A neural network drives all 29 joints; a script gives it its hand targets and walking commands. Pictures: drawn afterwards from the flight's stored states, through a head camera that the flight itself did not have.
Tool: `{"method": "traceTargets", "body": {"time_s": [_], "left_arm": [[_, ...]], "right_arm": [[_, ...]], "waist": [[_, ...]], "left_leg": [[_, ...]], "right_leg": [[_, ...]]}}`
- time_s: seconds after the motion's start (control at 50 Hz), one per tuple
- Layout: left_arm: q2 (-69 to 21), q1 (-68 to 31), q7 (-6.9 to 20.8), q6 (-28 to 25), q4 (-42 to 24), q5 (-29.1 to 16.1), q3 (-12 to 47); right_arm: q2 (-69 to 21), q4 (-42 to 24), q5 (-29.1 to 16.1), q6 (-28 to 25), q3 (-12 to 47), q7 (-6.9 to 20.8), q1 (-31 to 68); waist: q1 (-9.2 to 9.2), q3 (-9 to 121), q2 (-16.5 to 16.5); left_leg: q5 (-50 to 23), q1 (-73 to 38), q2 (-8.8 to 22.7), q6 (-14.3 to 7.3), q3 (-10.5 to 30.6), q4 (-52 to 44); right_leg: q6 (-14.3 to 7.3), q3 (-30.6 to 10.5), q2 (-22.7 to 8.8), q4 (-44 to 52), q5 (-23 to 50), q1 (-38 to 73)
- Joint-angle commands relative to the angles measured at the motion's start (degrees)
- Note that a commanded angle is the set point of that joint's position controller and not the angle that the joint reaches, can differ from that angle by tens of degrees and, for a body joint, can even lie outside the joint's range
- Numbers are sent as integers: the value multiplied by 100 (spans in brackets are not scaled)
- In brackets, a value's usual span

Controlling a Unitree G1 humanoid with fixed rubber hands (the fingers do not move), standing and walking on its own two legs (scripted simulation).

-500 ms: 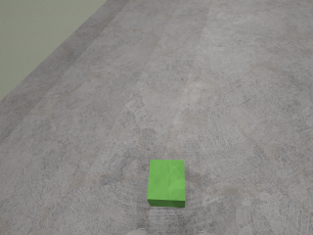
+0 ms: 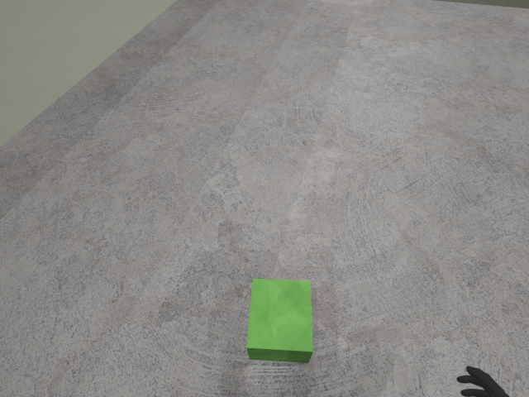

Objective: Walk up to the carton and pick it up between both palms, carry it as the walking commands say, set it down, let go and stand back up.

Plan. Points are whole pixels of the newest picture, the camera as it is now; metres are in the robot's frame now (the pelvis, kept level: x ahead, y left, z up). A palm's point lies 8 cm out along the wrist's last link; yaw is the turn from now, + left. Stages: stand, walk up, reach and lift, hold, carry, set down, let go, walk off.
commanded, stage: walk up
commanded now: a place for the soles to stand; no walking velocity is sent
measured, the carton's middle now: (280, 320) +0.45 +0.00 -0.68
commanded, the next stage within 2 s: reach and lift in 0.86 s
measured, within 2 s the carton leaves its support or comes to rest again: neither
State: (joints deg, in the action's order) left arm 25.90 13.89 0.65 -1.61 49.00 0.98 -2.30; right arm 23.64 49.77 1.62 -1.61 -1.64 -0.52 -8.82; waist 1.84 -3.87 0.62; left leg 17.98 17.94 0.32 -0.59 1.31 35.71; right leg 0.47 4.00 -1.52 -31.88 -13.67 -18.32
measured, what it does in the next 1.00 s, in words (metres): stands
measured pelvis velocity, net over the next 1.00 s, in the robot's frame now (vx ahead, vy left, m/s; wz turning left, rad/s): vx -0.01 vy -0.01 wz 0.00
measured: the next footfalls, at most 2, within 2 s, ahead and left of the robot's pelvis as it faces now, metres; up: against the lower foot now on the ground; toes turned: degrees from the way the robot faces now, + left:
none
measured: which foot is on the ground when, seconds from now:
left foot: down 0.00-1.00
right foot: down 0.00-1.00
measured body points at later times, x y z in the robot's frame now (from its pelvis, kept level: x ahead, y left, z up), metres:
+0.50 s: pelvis +0.00 -0.01 +0.00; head +0.02 -0.01 +0.45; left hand +0.07 +0.33 -0.09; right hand +0.13 -0.33 -0.11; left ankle +0.01 +0.11 -0.73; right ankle +0.03 -0.13 -0.73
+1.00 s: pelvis -0.01 -0.01 +0.00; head +0.03 -0.02 +0.45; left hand +0.10 +0.32 -0.09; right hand +0.14 -0.32 -0.10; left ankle +0.01 +0.11 -0.73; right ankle +0.03 -0.13 -0.73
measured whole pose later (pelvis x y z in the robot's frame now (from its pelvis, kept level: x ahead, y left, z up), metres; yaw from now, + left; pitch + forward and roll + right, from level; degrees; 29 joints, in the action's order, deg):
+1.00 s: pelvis -0.01 -0.01 +0.00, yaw +0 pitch -1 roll +0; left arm 24.5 11.1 2.2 2.1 42.8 1.0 -3.9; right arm 22.1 43.6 1.6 2.6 -6.0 2.1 -7.0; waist 1.8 -5.7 1.6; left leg 18.0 16.6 0.4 -0.1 1.3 33.8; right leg 0.1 4.0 -1.5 -31.8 -14.0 -17.9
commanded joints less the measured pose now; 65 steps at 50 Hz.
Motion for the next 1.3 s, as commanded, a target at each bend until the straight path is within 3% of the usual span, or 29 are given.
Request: {"method": "traceTargets", "body": {"time_s": [0.0,0.06,0.1,0.12,0.14,0.16,0.2,0.26,0.3,0.32,0.4,0.52,0.62,0.64,0.84,0.86,0.88,0.9,0.94,1.0,1.04,1.06,1.08,1.1,1.16,1.18,1.22,1.26,1.28], "left_arm": [[740,-256,-70,-77,145,-89,-98],[758,-421,-64,-89,136,-63,-127],[721,-477,-60,-77,121,-71,-110],[765,-479,-48,-114,112,-64,-152],[782,-422,-52,-129,128,-80,-145],[799,-486,-67,-150,50,-76,-121],[830,-468,-44,-131,20,-58,-121],[737,-700,-35,-104,-15,-17,-134],[674,-487,-28,-111,91,-34,-115],[793,-574,-22,-88,105,-51,-140],[906,-654,-41,-115,44,-26,-136],[726,-592,-46,-141,66,-87,-92],[728,-601,-41,-111,98,-86,-146],[780,-499,-54,-92,11,-67,-100],[802,-656,-45,-105,155,-36,-145],[426,-2253,104,194,-1855,262,-1012],[503,-1796,193,372,-2094,240,-1055],[256,-1447,228,525,-1698,218,-907],[374,-1432,298,596,-1861,310,-917],[329,-1235,247,776,-1858,280,-751],[305,-1302,267,808,-1904,348,-671],[205,-1158,290,828,-1649,354,-848],[328,-1354,280,783,-1766,211,-858],[329,-1572,352,803,-1753,312,-957],[420,-1906,468,738,-1458,201,-1197],[394,-1974,508,658,-1368,79,-1102],[373,-1859,603,525,-1244,129,-1147],[453,-1640,612,482,-1057,206,-1182],[416,-1817,592,419,-1151,94,-1103]], "right_arm": [[998,-77,-70,-65,-122,72,525],[1054,-28,-116,-65,-102,83,540],[1036,46,-61,-52,-108,73,517],[948,66,-109,-52,-85,103,516],[987,163,-144,-34,-55,101,532],[975,89,-91,-28,-72,115,500],[1022,69,-52,-28,-76,109,580],[1072,125,-67,-10,-77,150,537],[1019,173,-79,-43,-40,137,620],[979,196,-66,-33,-45,154,662],[1044,177,-84,-16,-83,144,389],[1026,177,-71,-28,-104,141,494],[923,168,-104,-13,-46,133,499],[993,132,-65,-26,-60,150,661],[997,135,-107,-8,-104,147,590],[663,-1751,289,235,-1003,360,1436],[606,-1681,167,461,-995,407,1095],[736,-1644,287,630,-1011,444,881],[787,-1692,188,654,-1057,487,930],[523,-1780,200,846,-989,472,820],[430,-1541,322,852,-1340,299,491],[232,-1641,150,896,-1046,338,752],[111,-1614,224,869,-1153,286,810],[46,-1794,71,815,-1055,243,1060],[-143,-2122,102,764,-776,125,1469],[-302,-2142,198,743,-741,77,1498],[-589,-2211,177,634,-766,-127,1141],[-642,-1823,18,587,-519,-154,835],[-559,-1865,186,560,-811,-219,1016]], "waist": [[-57,1189,332],[-91,771,-30],[-139,815,232],[-155,910,-250],[-122,871,-44],[-170,922,-321],[-154,673,-85],[-106,638,-300],[-69,571,183],[-40,417,-288],[-256,674,-45],[-163,1097,109],[-53,797,-279],[-89,765,244],[-159,707,-145],[40,-896,42],[28,-719,602],[-159,-979,133],[71,-847,589],[60,-468,290],[-241,212,705],[-7,54,398],[-130,380,-74],[-105,495,83],[-11,245,-641],[52,206,-1128],[-109,732,-1132],[2,906,-974],[-205,1219,-1026]], "left_leg": [[-1318,-676,752,-220,631,-1043],[-823,-432,714,-171,670,-1321],[-687,-355,738,-179,664,-1350],[-952,-504,675,-126,523,-1178],[-832,-563,616,-117,450,-1030],[-597,-543,505,-139,429,-1045],[-511,-521,566,-133,460,-1149],[-133,-268,584,-185,621,-1399],[-113,-301,608,-158,637,-1391],[174,-156,575,-183,674,-1418],[-167,-359,534,-151,555,-1283],[-1177,-692,672,-154,546,-1216],[-893,-433,711,-145,640,-1353],[-749,-444,697,-147,578,-1338],[-121,-291,685,-161,718,-1487],[1384,1094,-116,-35,-153,-1190],[2010,949,-234,-40,-508,-1418],[2201,974,-139,-164,-403,-1607],[2405,1230,-44,-174,-557,-1767],[1666,1561,262,-399,-109,-1904],[858,1065,224,-201,-98,-1515],[723,1171,180,-251,-95,-1311],[123,1049,36,-165,-173,-881],[342,563,2,-155,-162,-552],[432,605,-207,-90,-518,203],[169,885,-204,-122,-402,373],[28,1159,-270,-79,-410,575],[-468,1476,-306,-87,-353,621],[-746,1673,-278,39,-205,776]], "right_leg": [[-262,-627,-549,284,985,700],[-268,-697,-543,479,610,545],[-252,-701,-575,532,322,548],[-268,-743,-623,635,464,567],[-320,-879,-664,687,629,546],[-324,-909,-710,719,361,438],[-322,-986,-735,860,281,232],[-276,-828,-657,849,-520,283],[-240,-965,-645,914,-444,325],[-238,-956,-636,921,-589,177],[-294,-1007,-678,768,99,287],[-274,-819,-643,632,747,675],[-271,-825,-625,630,476,635],[-294,-839,-625,634,359,461],[-250,-749,-554,745,-204,484],[-102,275,558,236,-1145,526],[-18,368,527,299,-1507,898],[46,456,610,225,-1527,1080],[158,554,647,94,-1371,1543],[390,505,872,-494,-506,2166],[369,219,700,-509,49,2231],[338,100,624,-537,-59,1946],[336,-101,507,-460,205,1699],[297,-216,366,-391,-196,1130],[304,-378,167,-36,-979,148],[333,-448,136,-59,-724,171],[484,-633,46,-274,593,784],[423,-605,28,-551,1779,1049],[462,-621,149,-903,2131,894]]}}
